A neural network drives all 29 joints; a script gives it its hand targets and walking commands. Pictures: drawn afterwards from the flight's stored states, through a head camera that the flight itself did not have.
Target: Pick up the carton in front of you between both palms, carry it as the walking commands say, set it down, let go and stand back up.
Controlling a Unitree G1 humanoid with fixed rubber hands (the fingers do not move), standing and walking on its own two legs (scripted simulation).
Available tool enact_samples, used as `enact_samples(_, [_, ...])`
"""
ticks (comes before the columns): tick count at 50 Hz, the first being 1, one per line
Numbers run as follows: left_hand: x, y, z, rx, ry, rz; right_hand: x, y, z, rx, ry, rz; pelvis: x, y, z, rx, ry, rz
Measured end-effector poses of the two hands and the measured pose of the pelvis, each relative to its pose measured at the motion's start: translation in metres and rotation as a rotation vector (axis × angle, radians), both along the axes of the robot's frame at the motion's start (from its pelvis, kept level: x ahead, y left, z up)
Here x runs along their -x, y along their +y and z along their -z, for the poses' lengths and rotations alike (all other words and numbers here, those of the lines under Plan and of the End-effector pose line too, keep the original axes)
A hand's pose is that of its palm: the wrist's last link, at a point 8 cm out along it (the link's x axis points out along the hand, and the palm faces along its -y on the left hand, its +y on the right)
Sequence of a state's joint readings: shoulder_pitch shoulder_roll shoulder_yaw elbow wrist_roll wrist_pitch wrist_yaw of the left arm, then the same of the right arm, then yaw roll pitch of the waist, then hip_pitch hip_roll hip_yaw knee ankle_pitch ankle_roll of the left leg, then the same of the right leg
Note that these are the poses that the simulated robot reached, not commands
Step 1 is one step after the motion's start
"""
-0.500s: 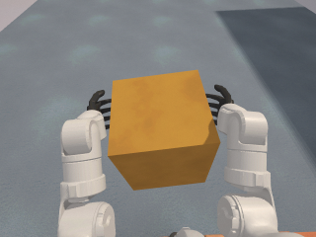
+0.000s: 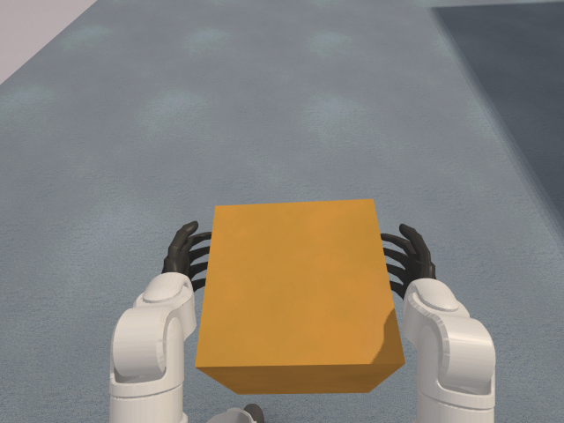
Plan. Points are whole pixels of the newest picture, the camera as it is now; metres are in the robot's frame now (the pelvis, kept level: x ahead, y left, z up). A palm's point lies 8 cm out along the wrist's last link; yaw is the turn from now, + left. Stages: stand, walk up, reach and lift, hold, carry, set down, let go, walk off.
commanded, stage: carry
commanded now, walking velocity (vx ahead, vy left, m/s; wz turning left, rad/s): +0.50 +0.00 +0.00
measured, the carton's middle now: (298, 307) +0.28 -0.01 +0.00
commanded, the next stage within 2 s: none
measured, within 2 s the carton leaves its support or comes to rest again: neither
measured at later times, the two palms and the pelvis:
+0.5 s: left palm (221, 123) +0.62 +0.14 +0.08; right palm (374, 122) +0.62 -0.15 +0.09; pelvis +0.35 +0.00 -0.02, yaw -1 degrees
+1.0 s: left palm (251, 43) +1.00 +0.12 +0.07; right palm (359, 41) +1.00 -0.18 +0.07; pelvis +0.68 -0.02 -0.02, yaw -1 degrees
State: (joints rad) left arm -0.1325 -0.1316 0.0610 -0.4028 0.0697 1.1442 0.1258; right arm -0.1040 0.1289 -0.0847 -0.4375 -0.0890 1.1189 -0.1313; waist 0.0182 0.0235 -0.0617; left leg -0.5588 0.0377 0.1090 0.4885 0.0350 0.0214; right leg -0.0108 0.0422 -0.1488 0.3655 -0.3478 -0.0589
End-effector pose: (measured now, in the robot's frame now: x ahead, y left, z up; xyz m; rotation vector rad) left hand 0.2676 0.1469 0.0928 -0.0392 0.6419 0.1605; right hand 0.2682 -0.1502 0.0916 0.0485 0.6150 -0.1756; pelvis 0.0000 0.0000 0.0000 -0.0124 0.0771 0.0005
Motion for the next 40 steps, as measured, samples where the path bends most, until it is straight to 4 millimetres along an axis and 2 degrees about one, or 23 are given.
enact_samples(4, [-0.060,0.008,0.005,0.016,-0.038,0.033,-0.052,0.008,-0.003,0.031,-0.038,0.026,-0.077,0.013,0.018,0.012,-0.040,0.027])
enact_samples(12, [-0.156,0.010,0.009,0.009,0.055,0.068,-0.138,0.011,0.000,0.021,0.054,0.064,-0.173,0.025,0.011,-0.003,-0.023,0.040])
enact_samples(18, [-0.228,0.013,0.007,0.006,0.051,0.040,-0.219,0.014,-0.002,0.024,0.050,0.034,-0.250,0.021,0.007,0.003,-0.018,0.030])
enact_samples(23, [-0.309,0.005,0.011,0.010,0.024,0.012,-0.308,0.005,0.001,0.018,0.022,0.014,-0.320,0.007,0.017,0.001,-0.026,0.026])
enact_samples(29, [-0.437,-0.018,0.021,-0.037,-0.003,-0.004,-0.442,-0.017,0.019,0.003,-0.016,-0.011,-0.412,-0.018,0.043,0.007,-0.036,0.003])
enact_samples(33, [-0.497,-0.027,0.027,-0.083,0.078,-0.029,-0.513,-0.020,0.023,0.019,0.031,-0.033,-0.451,-0.029,0.034,-0.005,-0.024,-0.004])
enact_samples(40, [-0.593,-0.036,0.021,-0.050,0.106,-0.046,-0.609,-0.029,0.015,-0.021,0.054,0.004,-0.530,-0.037,0.014,-0.022,0.002,-0.006])
